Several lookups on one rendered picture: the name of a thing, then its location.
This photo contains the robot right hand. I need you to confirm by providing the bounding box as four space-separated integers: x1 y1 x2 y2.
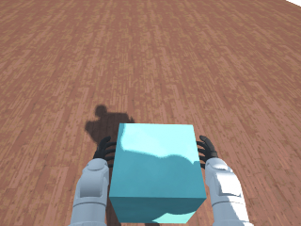
196 135 219 169

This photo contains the right robot forearm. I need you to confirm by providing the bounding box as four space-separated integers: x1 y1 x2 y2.
205 157 254 226

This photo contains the left robot forearm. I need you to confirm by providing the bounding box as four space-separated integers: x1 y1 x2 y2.
68 158 109 226

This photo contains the carton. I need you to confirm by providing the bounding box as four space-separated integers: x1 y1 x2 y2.
109 123 207 224

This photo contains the robot left hand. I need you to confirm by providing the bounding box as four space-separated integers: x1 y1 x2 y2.
92 136 117 168

